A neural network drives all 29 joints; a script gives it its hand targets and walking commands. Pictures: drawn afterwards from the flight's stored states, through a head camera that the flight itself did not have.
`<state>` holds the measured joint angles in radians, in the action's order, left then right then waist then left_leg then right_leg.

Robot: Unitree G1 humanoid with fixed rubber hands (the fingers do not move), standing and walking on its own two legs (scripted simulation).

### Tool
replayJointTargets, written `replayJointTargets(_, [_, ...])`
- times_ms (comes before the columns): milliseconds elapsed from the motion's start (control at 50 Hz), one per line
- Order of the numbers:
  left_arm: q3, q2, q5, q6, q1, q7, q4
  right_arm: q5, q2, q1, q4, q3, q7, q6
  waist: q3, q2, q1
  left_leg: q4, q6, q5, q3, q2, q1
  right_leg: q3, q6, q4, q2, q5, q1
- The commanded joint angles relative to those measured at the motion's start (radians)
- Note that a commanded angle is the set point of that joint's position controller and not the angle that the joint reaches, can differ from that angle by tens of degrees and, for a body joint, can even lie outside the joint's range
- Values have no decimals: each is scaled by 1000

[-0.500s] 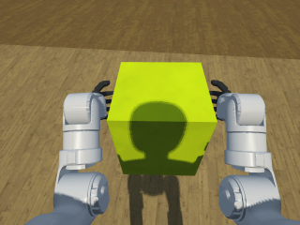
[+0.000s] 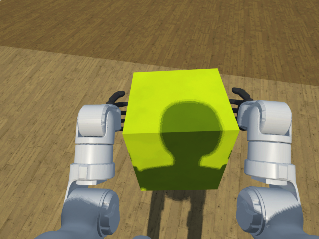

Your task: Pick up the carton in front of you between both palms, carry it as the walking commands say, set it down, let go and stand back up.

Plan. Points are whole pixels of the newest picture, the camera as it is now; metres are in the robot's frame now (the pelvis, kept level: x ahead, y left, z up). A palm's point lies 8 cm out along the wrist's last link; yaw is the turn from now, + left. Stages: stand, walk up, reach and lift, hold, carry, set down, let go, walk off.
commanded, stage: carry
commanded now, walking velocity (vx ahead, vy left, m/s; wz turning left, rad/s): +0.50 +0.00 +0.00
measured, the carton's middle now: (177, 132) +0.39 +0.02 +0.07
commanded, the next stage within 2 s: none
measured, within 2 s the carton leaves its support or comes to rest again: neither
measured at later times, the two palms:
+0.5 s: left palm (143, 27) +0.70 +0.15 +0.21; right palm (240, 33) +0.67 -0.14 +0.21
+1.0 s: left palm out of the picture +1.00 +0.18 +0.26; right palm out of the picture +1.02 -0.12 +0.26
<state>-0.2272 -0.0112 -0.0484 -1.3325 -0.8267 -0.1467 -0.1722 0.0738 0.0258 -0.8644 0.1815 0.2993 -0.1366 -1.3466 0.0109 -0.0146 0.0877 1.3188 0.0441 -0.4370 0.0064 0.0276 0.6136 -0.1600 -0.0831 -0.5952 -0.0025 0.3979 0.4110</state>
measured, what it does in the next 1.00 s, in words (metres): climbs: left foot 0.03 m higher, then right foot 0.04 m higher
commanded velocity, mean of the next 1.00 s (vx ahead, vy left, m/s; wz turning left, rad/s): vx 0.50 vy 0.00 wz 0.00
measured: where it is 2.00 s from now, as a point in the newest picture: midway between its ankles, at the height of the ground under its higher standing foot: (181, 98)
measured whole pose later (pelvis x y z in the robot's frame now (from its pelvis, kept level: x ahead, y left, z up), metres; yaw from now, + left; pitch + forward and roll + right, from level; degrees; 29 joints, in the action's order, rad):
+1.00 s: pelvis +0.63 +0.01 +0.08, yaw +0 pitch +5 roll +0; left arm -0.26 -0.01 -0.03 -1.33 -0.88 -0.16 -0.12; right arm 0.08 0.02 -0.88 0.09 0.31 -0.13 -1.35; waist 0.04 0.00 0.07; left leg 0.77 0.04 -0.33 0.10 0.05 0.70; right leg -0.14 -0.03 -0.47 -0.03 0.52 0.17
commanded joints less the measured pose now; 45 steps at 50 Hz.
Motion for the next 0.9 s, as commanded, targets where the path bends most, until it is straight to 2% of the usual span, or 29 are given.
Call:
replayJointTargets(0, [572,1151,540,36,-971,255,260,-381,-1065,-742,-126,-537,192,33,511,108,-30,-39,5,21,-6,30,228,401,-142,203,-263,-228,-543])
replayJointTargets(40, [570,1125,538,26,-953,253,269,-366,-1037,-744,-153,-545,178,28,494,117,-21,-153,-10,41,13,47,257,358,-159,228,-266,-231,-554])
replayJointTargets(80, [565,1097,523,14,-910,252,241,-351,-1011,-716,-144,-553,171,18,474,127,-21,-329,-21,77,30,54,191,283,-149,235,-245,-256,-518])
replayJointTargets(140, [554,1065,484,0,-842,255,158,-347,-996,-681,-94,-564,179,4,437,157,-21,-564,-15,120,140,-5,16,180,-111,229,-216,-375,-452])
replayJointTargets(160, [549,1059,473,-2,-827,256,128,-352,-998,-676,-69,-564,186,2,435,169,-42,-612,-3,110,188,-39,-72,155,-96,198,-216,-464,-426])
replayJointTargets(180, [542,1057,465,-3,-816,258,100,-358,-1007,-671,-40,-561,194,2,458,163,-88,-677,11,135,238,-90,-223,103,-68,91,-205,-601,-381])
replayJointTargets(200, [535,1058,456,-3,-804,259,71,-365,-1012,-656,-2,-555,202,6,523,112,-146,-744,32,169,267,-124,-460,22,-25,-76,-173,-726,-308])
replayJointTargets(220, [524,1049,436,-2,-807,261,50,-376,-1023,-632,29,-547,210,11,624,14,-202,-751,65,75,62,15,-759,18,27,-295,-155,-505,-121])
replayJointTargets(240, [499,1069,422,-4,-798,264,27,-375,-1010,-643,37,-541,216,25,694,-293,-204,-902,220,-78,-532,287,-937,49,84,-562,-10,-174,166])
replayJointTargets(260, [502,1060,409,3,-839,261,36,-402,-1069,-679,27,-554,226,30,603,-291,-204,-1011,261,120,-721,311,-956,130,80,-738,70,137,362])
replayJointTargets(280, [490,1073,397,9,-847,255,34,-441,-1094,-750,-34,-577,235,33,552,-163,-190,-935,261,289,-610,316,-928,181,58,-855,26,112,440])
replayJointTargets(300, [472,1066,384,13,-824,246,43,-488,-1134,-812,-88,-602,243,39,533,-41,-188,-868,240,448,-495,300,-871,182,48,-887,-7,82,462])
replayJointTargets(320, [458,1063,370,16,-807,237,46,-525,-1161,-880,-145,-624,248,45,515,0,-173,-861,201,455,-410,274,-814,192,38,-844,-31,54,456])
replayJointTargets(360, [448,1051,353,19,-797,217,78,-569,-1189,-948,-216,-642,250,51,527,-51,-139,-904,150,302,-317,242,-760,186,25,-744,-48,22,406])
replayJointTargets(440, [463,1010,333,14,-793,185,142,-574,-1155,-919,-256,-637,247,39,502,-88,-153,-969,189,263,-226,249,-759,128,42,-582,-62,18,457])
replayJointTargets(480, [473,991,320,4,-770,179,135,-550,-1128,-865,-230,-633,242,28,481,-101,-156,-987,176,290,-145,236,-724,110,50,-409,-74,-18,396])
replayJointTargets(520, [485,985,319,-5,-748,185,103,-523,-1104,-812,-179,-625,243,19,458,-131,-150,-989,147,365,-70,215,-685,47,45,-248,-44,-60,291])
replayJointTargets(560, [490,991,329,-11,-732,199,53,-495,-1087,-776,-119,-613,247,15,442,-157,-128,-946,112,508,-4,198,-642,-56,30,-123,23,-56,135])
replayJointTargets(580, [489,1001,334,-9,-716,209,16,-482,-1083,-763,-88,-605,248,14,459,-145,-88,-840,85,657,46,186,-594,-110,18,-54,70,-98,-25])
replayJointTargets(600, [485,1009,339,-3,-717,218,-20,-471,-1085,-737,-54,-598,250,15,514,-98,-47,-667,39,788,124,152,-503,-124,-11,10,93,-121,-263])
replayJointTargets(620, [472,1020,346,3,-680,228,-54,-460,-1073,-749,-40,-590,252,17,620,-13,9,-449,-7,584,125,124,-333,86,-46,25,-34,-13,-554])
replayJointTargets(640, [466,1015,343,18,-691,233,-68,-444,-1094,-742,-24,-567,254,16,680,300,0,-181,-60,200,93,-14,-11,681,-197,188,-317,133,-733])
replayJointTargets(660, [469,1060,366,25,-714,239,-45,-432,-1088,-780,-31,-565,255,21,593,304,27,-2,-49,-100,0,-83,166,863,-245,278,-342,-49,-729])
replayJointTargets(680, [495,1084,401,27,-780,246,12,-426,-1104,-785,-30,-565,249,28,539,180,4,125,-17,-82,-42,-34,247,746,-242,205,-346,-209,-706])
replayJointTargets(700, [526,1125,444,34,-841,253,74,-422,-1098,-769,-46,-552,242,34,526,56,11,155,-4,-40,-45,-3,261,635,-218,142,-329,-358,-652])
replayJointTargets(720, [550,1147,483,40,-904,256,139,-415,-1101,-760,-54,-541,233,36,513,19,-7,108,6,-4,-49,21,250,543,-176,136,-299,-370,-596])
replayJointTargets(760, [575,1168,530,45,-972,257,226,-396,-1088,-747,-91,-529,211,38,518,73,-35,20,14,17,-37,34,206,442,-130,172,-263,-244,-537])
replayJointTargets(840, [572,1130,540,31,-945,254,266,-366,-1039,-738,-153,-545,178,33,497,114,-23,-145,-9,45,11,49,255,359,-160,229,-267,-213,-541])
replayJointTargets(880, [569,1101,525,19,-906,252,243,-354,-1013,-714,-150,-556,171,23,477,123,-22,-320,-20,81,28,58,193,285,-151,236,-246,-240,-509])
